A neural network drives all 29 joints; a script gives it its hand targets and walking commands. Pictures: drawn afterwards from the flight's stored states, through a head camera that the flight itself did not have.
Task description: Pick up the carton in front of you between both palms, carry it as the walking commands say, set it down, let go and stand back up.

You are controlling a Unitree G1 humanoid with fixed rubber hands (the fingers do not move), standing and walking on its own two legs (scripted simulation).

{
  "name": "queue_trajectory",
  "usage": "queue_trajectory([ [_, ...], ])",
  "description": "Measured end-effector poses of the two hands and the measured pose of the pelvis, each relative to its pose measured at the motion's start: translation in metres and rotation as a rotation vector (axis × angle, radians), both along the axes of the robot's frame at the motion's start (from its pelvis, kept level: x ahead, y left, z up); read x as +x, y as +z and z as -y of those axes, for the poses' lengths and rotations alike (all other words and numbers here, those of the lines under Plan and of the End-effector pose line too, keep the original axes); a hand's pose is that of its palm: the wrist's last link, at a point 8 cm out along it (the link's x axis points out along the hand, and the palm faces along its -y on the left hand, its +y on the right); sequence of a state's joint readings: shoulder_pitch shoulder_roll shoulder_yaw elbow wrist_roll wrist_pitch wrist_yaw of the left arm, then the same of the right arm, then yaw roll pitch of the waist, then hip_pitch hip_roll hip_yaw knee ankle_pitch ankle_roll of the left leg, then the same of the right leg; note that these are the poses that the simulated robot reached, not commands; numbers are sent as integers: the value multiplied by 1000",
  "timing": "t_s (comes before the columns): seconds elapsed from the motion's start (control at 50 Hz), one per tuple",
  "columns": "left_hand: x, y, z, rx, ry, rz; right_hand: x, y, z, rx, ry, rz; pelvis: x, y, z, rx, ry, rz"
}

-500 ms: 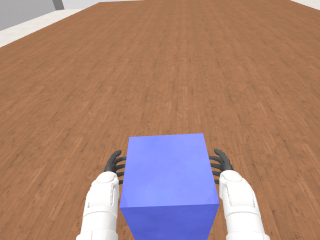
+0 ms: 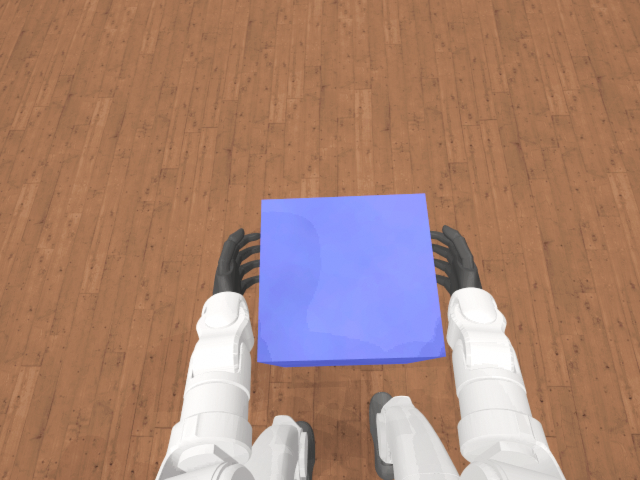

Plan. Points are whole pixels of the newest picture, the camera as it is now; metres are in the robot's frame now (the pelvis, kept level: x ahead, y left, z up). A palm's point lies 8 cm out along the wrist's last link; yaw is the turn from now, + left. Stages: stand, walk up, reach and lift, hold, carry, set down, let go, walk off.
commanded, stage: set down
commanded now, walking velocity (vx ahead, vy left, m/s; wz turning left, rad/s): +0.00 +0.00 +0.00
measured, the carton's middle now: (344, 293) +0.37 -0.02 -0.15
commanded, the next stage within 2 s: none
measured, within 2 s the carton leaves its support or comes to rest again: rests again in 1.84 s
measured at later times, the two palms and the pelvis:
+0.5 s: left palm (267, 283) +0.41 +0.11 -0.21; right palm (445, 280) +0.39 -0.19 -0.22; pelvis -0.03 +0.01 -0.14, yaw +2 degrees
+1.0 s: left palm (291, 283) +0.45 +0.09 -0.37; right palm (434, 287) +0.42 -0.21 -0.38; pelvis -0.05 +0.00 -0.26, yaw +3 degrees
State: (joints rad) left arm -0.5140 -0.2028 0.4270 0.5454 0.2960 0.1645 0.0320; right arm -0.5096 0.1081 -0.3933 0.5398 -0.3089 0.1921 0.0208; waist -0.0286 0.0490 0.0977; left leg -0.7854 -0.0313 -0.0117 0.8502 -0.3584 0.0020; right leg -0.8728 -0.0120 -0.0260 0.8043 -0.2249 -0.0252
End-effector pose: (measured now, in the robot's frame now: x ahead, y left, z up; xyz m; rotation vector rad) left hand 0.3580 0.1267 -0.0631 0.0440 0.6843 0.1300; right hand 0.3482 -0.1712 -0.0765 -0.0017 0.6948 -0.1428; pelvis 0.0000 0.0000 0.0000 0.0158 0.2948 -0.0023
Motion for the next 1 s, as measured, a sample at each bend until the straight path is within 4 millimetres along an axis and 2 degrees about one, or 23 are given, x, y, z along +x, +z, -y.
queue_trajectory([
  [0.1,7,-40,1,-23,8,47,8,-38,2,0,-5,47,-7,-30,-6,2,12,-144],
  [0.32,29,-91,7,-47,23,63,32,-85,8,16,-20,63,-23,-90,-10,1,20,-263],
  [0.56,55,-167,22,-41,7,38,52,-163,23,22,-36,37,-33,-154,-4,21,24,-395],
  [0.8,78,-245,39,-45,-35,24,61,-243,39,18,-77,22,-39,-214,1,36,11,-468],
  [1.0,92,-305,40,-38,-36,2,76,-302,40,7,-64,-1,-47,-256,1,40,18,-485],
])
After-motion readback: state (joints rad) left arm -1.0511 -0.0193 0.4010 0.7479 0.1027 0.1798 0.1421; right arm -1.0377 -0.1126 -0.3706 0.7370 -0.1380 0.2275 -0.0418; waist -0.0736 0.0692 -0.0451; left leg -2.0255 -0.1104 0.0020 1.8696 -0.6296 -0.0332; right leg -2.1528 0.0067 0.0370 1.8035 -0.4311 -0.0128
